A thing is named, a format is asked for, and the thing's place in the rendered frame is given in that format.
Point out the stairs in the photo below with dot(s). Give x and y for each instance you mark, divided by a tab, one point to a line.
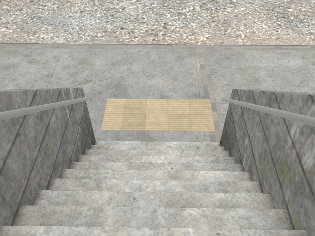
133	188

